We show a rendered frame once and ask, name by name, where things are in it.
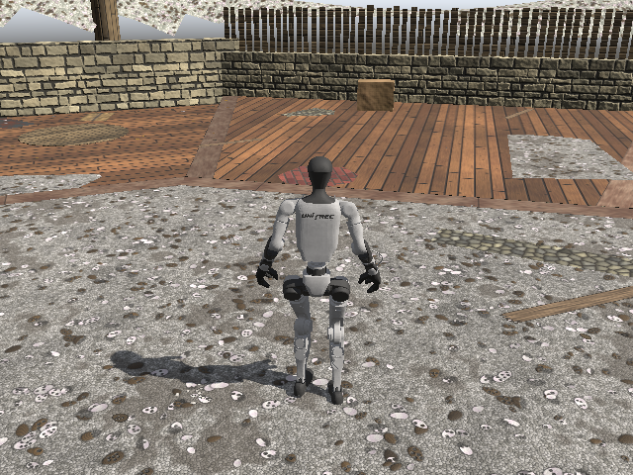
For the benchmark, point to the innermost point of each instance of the robot left thigh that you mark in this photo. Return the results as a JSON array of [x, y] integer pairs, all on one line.
[[293, 291]]

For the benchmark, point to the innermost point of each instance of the robot right upper arm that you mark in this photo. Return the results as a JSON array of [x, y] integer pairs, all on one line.
[[349, 210]]

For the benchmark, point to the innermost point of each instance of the left robot hand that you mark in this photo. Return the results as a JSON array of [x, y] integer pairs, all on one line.
[[260, 274]]

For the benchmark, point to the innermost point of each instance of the right robot hand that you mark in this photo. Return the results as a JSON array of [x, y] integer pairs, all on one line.
[[376, 279]]

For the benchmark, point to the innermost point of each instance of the robot torso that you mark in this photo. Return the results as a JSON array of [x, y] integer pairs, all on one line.
[[317, 230]]

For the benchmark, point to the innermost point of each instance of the robot left upper arm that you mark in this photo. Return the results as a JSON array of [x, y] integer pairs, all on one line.
[[287, 208]]

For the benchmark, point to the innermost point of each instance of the left robot forearm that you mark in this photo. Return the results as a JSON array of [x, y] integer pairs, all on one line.
[[267, 257]]

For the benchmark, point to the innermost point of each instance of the right robot forearm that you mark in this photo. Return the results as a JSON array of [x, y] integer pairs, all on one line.
[[368, 261]]

